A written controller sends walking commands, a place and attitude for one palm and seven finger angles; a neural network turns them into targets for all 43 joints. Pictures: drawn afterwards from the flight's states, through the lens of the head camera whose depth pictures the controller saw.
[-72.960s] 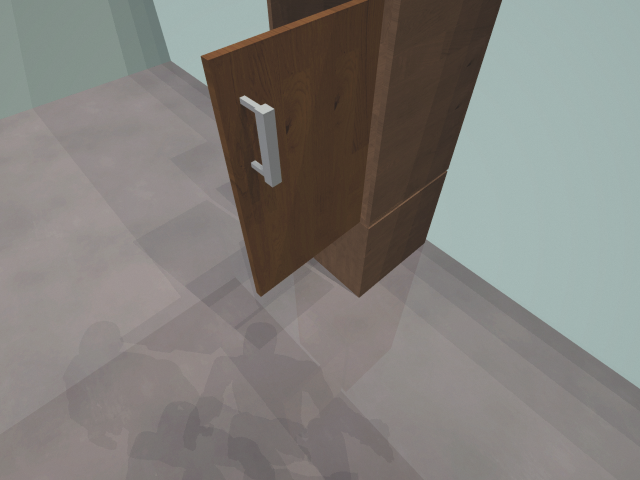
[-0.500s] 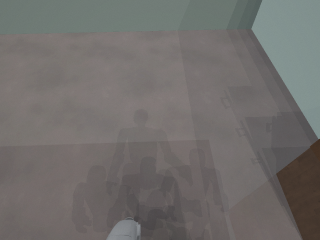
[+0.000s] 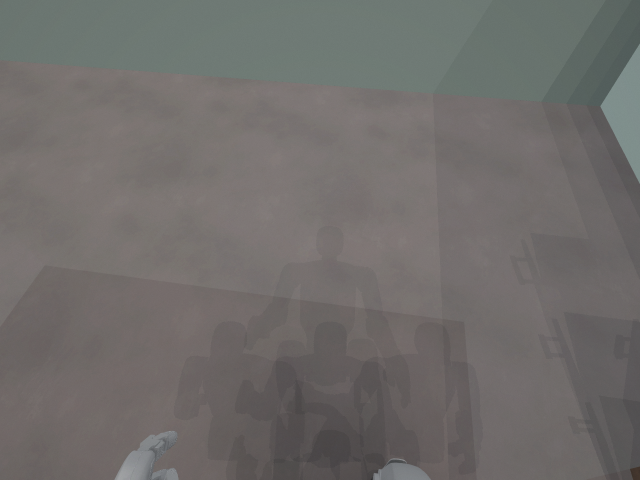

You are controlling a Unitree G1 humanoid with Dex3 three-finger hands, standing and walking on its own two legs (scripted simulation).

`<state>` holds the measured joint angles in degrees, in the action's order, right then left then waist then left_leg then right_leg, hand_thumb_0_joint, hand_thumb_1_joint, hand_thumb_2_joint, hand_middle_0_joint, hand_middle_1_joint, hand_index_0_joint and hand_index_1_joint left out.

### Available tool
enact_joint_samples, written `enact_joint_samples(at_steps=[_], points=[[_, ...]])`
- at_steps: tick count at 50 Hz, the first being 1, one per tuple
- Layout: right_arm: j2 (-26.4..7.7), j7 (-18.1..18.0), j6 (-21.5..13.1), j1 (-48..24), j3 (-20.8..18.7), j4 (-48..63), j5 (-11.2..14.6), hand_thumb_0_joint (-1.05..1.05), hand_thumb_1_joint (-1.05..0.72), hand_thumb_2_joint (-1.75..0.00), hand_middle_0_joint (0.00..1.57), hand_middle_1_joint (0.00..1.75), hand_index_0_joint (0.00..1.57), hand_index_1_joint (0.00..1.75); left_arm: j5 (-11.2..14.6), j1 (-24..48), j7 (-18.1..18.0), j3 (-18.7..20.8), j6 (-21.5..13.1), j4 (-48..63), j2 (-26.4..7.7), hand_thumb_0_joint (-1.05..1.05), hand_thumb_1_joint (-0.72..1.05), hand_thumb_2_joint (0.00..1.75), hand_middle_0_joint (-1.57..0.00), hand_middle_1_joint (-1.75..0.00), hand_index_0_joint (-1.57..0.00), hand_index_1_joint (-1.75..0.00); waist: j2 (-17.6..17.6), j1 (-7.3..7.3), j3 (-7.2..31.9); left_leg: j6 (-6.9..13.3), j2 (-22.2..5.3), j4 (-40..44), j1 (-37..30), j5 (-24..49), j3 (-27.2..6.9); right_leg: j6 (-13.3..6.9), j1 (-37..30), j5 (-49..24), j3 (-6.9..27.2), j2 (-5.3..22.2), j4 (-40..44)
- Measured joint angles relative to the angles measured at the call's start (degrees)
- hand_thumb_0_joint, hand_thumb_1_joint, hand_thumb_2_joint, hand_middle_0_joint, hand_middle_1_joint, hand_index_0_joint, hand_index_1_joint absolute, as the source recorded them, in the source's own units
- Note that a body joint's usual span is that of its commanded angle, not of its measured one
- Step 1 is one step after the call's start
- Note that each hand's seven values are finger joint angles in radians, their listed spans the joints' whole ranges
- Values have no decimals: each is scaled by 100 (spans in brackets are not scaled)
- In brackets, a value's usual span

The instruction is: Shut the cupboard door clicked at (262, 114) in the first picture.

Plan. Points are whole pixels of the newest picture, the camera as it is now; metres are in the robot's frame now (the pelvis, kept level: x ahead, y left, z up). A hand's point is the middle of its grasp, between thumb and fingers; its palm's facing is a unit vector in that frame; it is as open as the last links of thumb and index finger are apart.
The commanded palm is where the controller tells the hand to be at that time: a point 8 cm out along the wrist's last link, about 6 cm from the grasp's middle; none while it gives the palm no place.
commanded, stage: turn to face it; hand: left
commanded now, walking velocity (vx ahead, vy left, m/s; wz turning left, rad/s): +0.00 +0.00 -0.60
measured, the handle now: out of the picture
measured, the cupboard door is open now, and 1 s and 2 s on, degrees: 5 5 5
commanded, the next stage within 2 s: none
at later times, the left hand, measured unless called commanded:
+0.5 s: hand (203, 445) +0.19 +0.19 -0.17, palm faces -0.18 -0.96 -0.20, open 7.3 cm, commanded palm none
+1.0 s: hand (256, 361) +0.32 +0.13 -0.18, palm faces -0.50 -0.84 -0.21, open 7.4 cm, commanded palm none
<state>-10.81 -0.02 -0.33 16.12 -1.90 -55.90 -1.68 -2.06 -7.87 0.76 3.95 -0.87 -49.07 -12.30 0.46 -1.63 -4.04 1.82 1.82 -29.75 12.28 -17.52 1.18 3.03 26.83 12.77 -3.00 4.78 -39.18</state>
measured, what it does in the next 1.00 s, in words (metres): walks ahead, turning right: right foot, then left foot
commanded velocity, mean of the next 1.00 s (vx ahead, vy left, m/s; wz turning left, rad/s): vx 0.00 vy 0.00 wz -0.60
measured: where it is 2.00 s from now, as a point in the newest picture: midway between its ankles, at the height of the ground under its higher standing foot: outside the picture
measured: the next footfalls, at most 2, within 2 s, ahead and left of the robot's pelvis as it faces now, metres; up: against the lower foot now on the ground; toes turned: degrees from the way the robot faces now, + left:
right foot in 0.04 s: +0.14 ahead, -0.13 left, +0.00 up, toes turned -5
left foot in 0.36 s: +0.15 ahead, +0.11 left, +0.00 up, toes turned -7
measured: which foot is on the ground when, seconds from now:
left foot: down 0.00-0.04, up 0.06-0.34, down 0.36-0.68, up 0.70-0.96, down 0.98-1.00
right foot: up 0.00-0.02, down 0.04-0.36, up 0.38-0.66, down 0.68-0.98, up 1.00-1.00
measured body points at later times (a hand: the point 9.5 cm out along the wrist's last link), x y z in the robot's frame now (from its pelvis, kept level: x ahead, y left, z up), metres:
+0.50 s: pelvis +0.10 +0.00 +0.00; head +0.14 +0.01 +0.45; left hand +0.20 +0.24 -0.15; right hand +0.12 -0.25 -0.13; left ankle +0.11 +0.11 -0.73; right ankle +0.07 -0.11 -0.68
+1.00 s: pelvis +0.14 +0.00 -0.01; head +0.19 -0.01 +0.44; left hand +0.35 +0.17 -0.16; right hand +0.08 -0.28 -0.13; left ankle +0.21 +0.09 -0.74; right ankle +0.07 -0.13 -0.73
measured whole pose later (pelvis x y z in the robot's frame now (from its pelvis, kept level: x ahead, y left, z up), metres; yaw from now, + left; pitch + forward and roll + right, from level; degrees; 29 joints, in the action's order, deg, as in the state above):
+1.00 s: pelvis +0.14 +0.00 -0.01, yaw -32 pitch +1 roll -1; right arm -13.6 -1.1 1.0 9.7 -1.8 -48.5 -0.9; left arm -1.3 -9.5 0.5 4.1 3.7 -50.3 -13.6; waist -1.3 -0.4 -5.0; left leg -1.5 -3.0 -35.8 20.0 -15.8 2.3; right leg 1.3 20.4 21.0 4.9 -2.0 -38.1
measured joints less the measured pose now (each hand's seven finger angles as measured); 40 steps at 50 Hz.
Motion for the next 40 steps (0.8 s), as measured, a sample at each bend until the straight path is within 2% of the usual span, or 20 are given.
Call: enact_joint_samples(at_steps=[1, 2, 4, 6, 9, 14, 17, 18, 19, 21, 24, 26, 30, 33, 34, 35, 37, 39, 40], points=[[25, -12, 6, 61, 4, -59, 15, 0, -90, -90, 21, 30, 20, 30, 1, -28, -11, -28, -44, -7, -6, 0, 91, 90, -20, -30, -20, -30, -27, 15, 34, -53, -10, -117, -63, -152, 23, -35, -226, -150, -24, -64, 347], [42, -17, 7, 118, 10, -110, 35, 0, -90, -90, 21, 30, 20, 30, 0, -71, -27, -54, -98, -32, -8, 0, 91, 90, -20, -30, -20, -30, -63, 43, 80, -105, -14, -300, -84, -342, 62, -195, -400, -253, 12, -117, 584], [-23, -29, 49, 62, -9, -216, 57, 0, -90, -90, 21, 30, 20, 30, 7, -96, -77, -123, -156, -194, 138, 0, 91, 90, -20, -30, -20, -30, 138, 42, 41, -115, -140, -925, 39, -937, 31, -439, -468, -86, -19, -300, 423], [-44, -60, 97, -45, 1, -280, 67, 0, -90, -90, 20, 30, 20, 30, 26, -168, -105, -194, -153, -354, 268, 0, 91, 90, -20, -30, -20, -30, 195, 32, 6, -148, -165, -1630, 294, -1314, 46, -502, -617, -2, 5, -398, 537], [2, -97, 106, -209, 26, -254, 104, 0, -90, -90, 20, 30, 20, 30, 29, -283, -141, -209, -43, -557, 414, 0, 91, 90, -20, -30, -20, -30, 84, 56, -41, -235, -205, -2059, 609, -1261, 137, -506, -861, -144, 143, -468, 943], [114, -140, 163, -455, 18, -37, 115, 0, -91, -90, 20, 30, 20, 30, 38, -406, -198, -16, 113, -672, 304, -1, 95, 90, -21, -30, -20, -30, -82, 168, -61, -360, -277, -1578, 830, -815, 100, -487, -1000, -259, 379, -584, 1278], [130, -157, 138, -581, 31, 109, 119, 0, -90, -90, 20, 30, 20, 30, 58, -504, -174, 42, 228, -700, 222, -1, 94, 90, -21, -30, -20, -30, -124, 214, -57, -372, -293, -638, 588, -253, 49, -409, -929, -162, 575, -691, 1118], [101, -160, 98, -574, 40, 175, 114, 0, -90, -90, 20, 30, 20, 30, 74, -554, -163, 51, 273, -695, 212, -1, 93, 90, -21, -30, -20, -30, -68, 210, -13, -319, -360, -206, 447, 4, 13, -375, -857, -83, 610, -775, 980], [100, -174, 63, -582, 39, 207, 87, 0, -90, -90, 20, 30, 20, 30, 95, -559, -143, 67, 323, -703, 185, -1, 93, 90, -20, -30, -20, -30, -74, 200, -5, -216, -379, -183, 442, 204, 51, -354, -768, 154, 637, -794, 747], [121, -183, 59, -588, 61, 268, 29, 0, -90, -90, 20, 30, 20, 30, 86, -548, -94, 103, 409, -700, 110, 0, 92, 90, -20, -30, -20, -30, -144, 235, -24, -117, -414, -304, 385, 91, 231, -291, -507, 994, 564, -753, -122], [115, -199, 62, -552, 92, 341, -12, 0, -90, -90, 21, 30, 20, 30, 64, -457, -5, 144, 470, -649, 10, 0, 92, 90, -20, -30, -20, -30, -141, 258, -75, -107, -520, -119, 150, 9, 443, -178, -164, 1380, 297, -624, -1319], [74, -202, 76, -536, 92, 361, -26, 0, -90, -90, 21, 30, 20, 30, 69, -371, 32, 146, 480, -570, -29, 0, 92, 90, -20, -30, -20, -30, -74, 262, -123, -126, -621, -10, 19, 18, 557, -133, -152, 1400, 122, -523, -1407], [-45, -176, 117, -508, 36, 366, -21, 0, -90, -90, 21, 30, 20, 30, 66, -216, 74, 129, 456, -385, -85, 0, 91, 90, -20, -30, -20, -30, 80, 219, -184, -217, -849, -97, -105, -135, 809, -155, -442, 1180, -85, -421, -708], [-156, -139, 161, -444, -26, 370, 8, 0, -90, -90, 21, 30, 20, 30, 56, -129, 96, 115, 392, -251, -141, 0, 91, 90, -20, -30, -20, -30, 151, 177, -188, -329, -1007, -483, -64, -424, 998, -237, -873, 502, -188, -412, 220], [-184, -120, 180, -389, -47, 388, 32, 0, -90, -90, 21, 30, 20, 30, 45, -134, 98, 103, 341, -184, -193, 0, 91, 90, -20, -30, -20, -30, 103, 165, -143, -365, -1018, -761, 44, -568, 1054, -327, -1038, 224, -149, -379, 563], [-253, -108, 223, -410, -81, 372, 59, 0, -90, -90, 21, 30, 20, 30, 34, -89, 69, 103, 275, -176, -177, 0, 91, 90, -20, -30, -20, -30, 170, 172, -152, -409, -1040, -1243, 241, -887, 930, -383, -983, 385, -119, -436, 489], [-385, -138, 359, -526, -129, 344, 89, 0, -90, -90, 21, 30, 20, 30, 42, -28, -2, 54, 208, -138, -109, 0, 91, 90, -20, -30, -20, -30, 298, 143, -232, -457, -861, -2397, 737, -1353, 430, -429, -884, 560, -61, -531, 306], [-434, -155, 402, -620, -137, 347, 101, 0, -90, -90, 21, 30, 20, 30, 41, -33, -78, 30, 223, -98, -74, 0, 91, 90, -20, -30, -20, -30, 272, 136, -267, -502, -691, -3134, 1128, -1280, 202, -422, -909, 495, 62, -566, 417], [-437, -149, 399, -652, -130, 371, 102, 0, -90, -90, 20, 30, 20, 30, 37, -45, -101, 20, 243, -89, -70, 0, 91, 90, -20, -30, -20, -30, 227, 136, -271, -528, -644, -3240, 1248, -1195, 166, -404, -935, 431, 133, -571, 504]])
